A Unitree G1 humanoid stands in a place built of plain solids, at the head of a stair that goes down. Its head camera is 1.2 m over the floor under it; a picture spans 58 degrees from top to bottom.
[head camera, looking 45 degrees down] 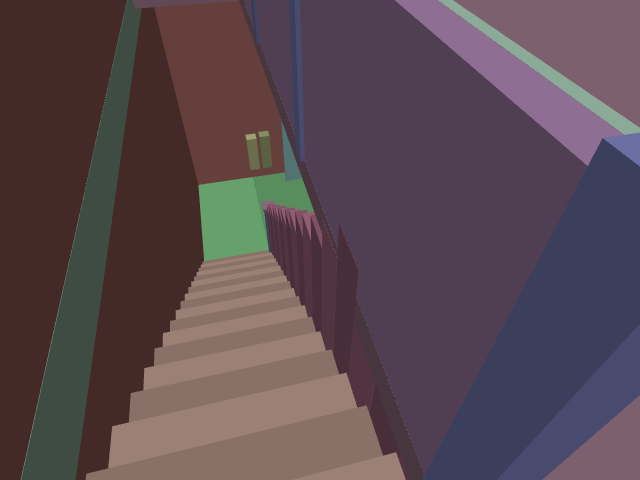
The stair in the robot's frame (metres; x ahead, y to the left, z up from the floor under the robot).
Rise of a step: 0.19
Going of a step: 0.24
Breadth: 0.99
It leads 14 degrees to the left of straight ahead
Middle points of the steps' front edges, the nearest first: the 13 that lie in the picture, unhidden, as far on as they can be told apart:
0.59 0.31 -0.38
0.83 0.36 -0.57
1.06 0.42 -0.76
1.29 0.48 -0.96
1.52 0.53 -1.15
1.76 0.59 -1.34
1.99 0.65 -1.53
2.22 0.71 -1.72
2.46 0.76 -1.91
2.69 0.82 -2.10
2.92 0.88 -2.29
3.16 0.93 -2.48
3.39 0.99 -2.67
